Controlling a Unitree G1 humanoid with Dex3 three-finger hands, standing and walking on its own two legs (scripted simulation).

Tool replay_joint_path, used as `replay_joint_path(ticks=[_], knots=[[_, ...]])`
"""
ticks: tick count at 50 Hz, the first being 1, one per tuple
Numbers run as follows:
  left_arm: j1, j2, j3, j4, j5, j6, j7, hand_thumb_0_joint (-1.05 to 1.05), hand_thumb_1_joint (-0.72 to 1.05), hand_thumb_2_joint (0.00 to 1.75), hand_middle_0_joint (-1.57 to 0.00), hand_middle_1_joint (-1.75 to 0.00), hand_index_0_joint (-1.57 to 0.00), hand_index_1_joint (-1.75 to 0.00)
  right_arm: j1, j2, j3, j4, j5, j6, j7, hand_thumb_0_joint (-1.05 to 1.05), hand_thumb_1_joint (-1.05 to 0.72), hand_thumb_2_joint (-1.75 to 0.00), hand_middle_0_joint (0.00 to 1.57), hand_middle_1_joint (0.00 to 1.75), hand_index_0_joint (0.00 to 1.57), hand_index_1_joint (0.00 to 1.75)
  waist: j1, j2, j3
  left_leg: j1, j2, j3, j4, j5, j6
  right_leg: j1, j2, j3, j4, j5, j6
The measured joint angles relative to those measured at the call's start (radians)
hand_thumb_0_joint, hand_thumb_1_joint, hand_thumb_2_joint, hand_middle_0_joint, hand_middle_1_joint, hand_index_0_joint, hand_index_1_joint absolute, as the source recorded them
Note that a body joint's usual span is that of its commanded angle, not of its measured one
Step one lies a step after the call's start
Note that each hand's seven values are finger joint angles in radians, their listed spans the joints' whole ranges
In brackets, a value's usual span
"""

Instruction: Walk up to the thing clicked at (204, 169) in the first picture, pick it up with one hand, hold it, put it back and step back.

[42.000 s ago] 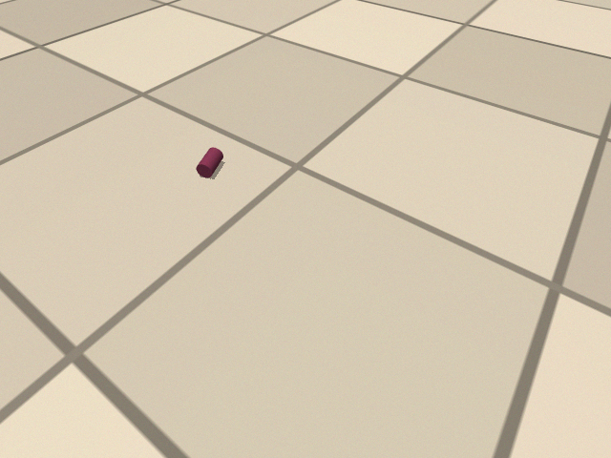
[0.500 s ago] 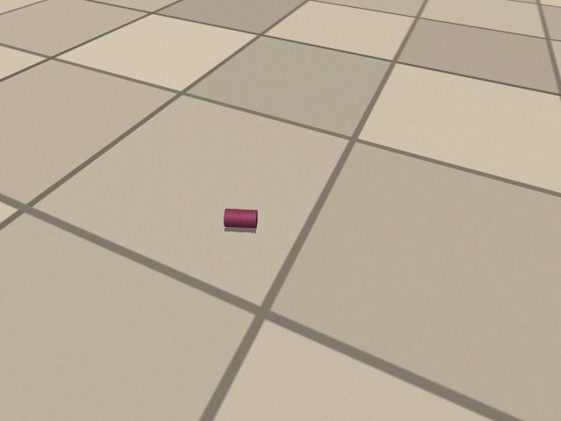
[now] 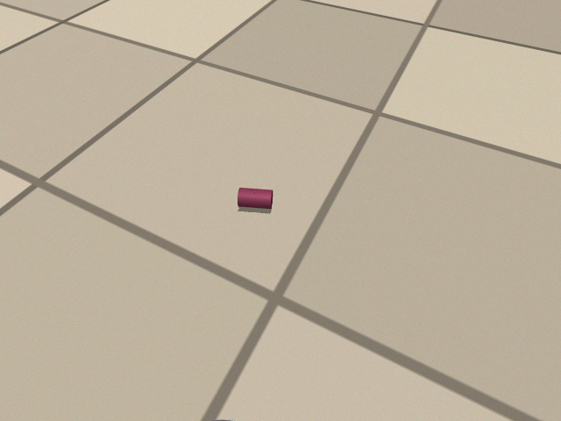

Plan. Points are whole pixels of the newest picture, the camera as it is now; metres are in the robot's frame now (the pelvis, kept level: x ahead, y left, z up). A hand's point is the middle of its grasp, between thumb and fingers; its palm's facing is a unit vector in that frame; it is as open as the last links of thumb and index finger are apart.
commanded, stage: step back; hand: left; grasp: from above
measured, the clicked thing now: (255, 198) +1.07 +0.19 -0.71
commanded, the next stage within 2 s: stand in 0.16 s
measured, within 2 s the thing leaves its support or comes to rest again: neither
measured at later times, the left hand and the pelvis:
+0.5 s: hand out of the picture +0.11 +0.26 -0.13, palm faces -0.05 -0.94 -0.33, open 7.4 cm; pelvis +0.02 +0.01 +0.02, yaw -2 degrees
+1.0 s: hand out of the picture +0.12 +0.26 -0.13, palm faces -0.04 -0.94 -0.33, open 7.4 cm; pelvis +0.03 +0.01 +0.02, yaw -2 degrees
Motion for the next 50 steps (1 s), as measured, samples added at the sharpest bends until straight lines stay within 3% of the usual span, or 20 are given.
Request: replay_joint_path(ticks=[3, 7, 17, 29, 50], knots=[[-0.026, 0.005, -0.006, 0.005, -0.006, 0.009, 0.004, 0.01, 0.91, 0.9, -0.21, -0.3, -0.2, -0.3, -0.033, 0.021, 0.018, 0.005, 0.004, 0.005, 0.005, 0.01, -0.9, -0.9, 0.2, 0.3, 0.21, 0.3, -0.001, -0.004, -0.012, -0.018, 0.016, 0.007, 0.029, -0.032, 0.003, 0.002, 0.019, 0.018, -0.023, 0.0, -0.008], [-0.046, 0.002, -0.011, 0.03, 0.001, 0.002, -0.001, 0.01, 0.91, 0.9, -0.21, -0.3, -0.2, -0.3, -0.075, 0.039, 0.032, 0.019, 0.008, 0.011, 0.006, 0.01, -0.9, -0.9, 0.2, 0.3, 0.21, 0.3, -0.011, 0.005, -0.036, -0.019, 0.038, 0.009, 0.03, -0.039, -0.001, 0.017, 0.04, 0.022, -0.069, 0.027, 0.011], [-0.086, -0.031, -0.049, 0.116, 0.0, -0.001, -0.02, 0.01, 0.91, 0.9, -0.21, -0.3, -0.2, -0.3, -0.092, 0.02, 0.044, 0.085, 0.019, -0.017, 0.016, 0.01, -0.9, -0.9, 0.2, 0.3, 0.21, 0.3, -0.035, 0.014, -0.081, 0.081, 0.018, 0.024, -0.131, 0.025, 0.007, 0.112, 0.02, 0.03, -0.228, 0.093, 0.025], [-0.107, -0.027, -0.044, 0.166, 0.002, -0.001, -0.021, 0.01, 0.91, 0.9, -0.21, -0.3, -0.2, -0.3, -0.064, 0.009, 0.038, 0.154, 0.018, -0.015, 0.016, 0.01, -0.9, -0.9, 0.2, 0.3, 0.21, 0.3, -0.05, 0.005, -0.077, 0.133, 0.016, 0.03, -0.242, 0.076, 0.001, 0.157, 0.02, 0.032, -0.33, 0.141, 0.023], [-0.109, -0.033, -0.037, 0.176, 0.002, 0.004, -0.016, 0.01, 0.91, 0.9, -0.21, -0.3, -0.2, -0.3, -0.07, 0.016, 0.049, 0.16, 0.019, -0.013, 0.01, 0.01, -0.9, -0.9, 0.2, 0.3, 0.21, 0.3, -0.055, 0.009, -0.092, 0.156, 0.024, 0.026, -0.265, 0.081, -0.006, 0.189, 0.028, 0.028, -0.369, 0.154, 0.018]])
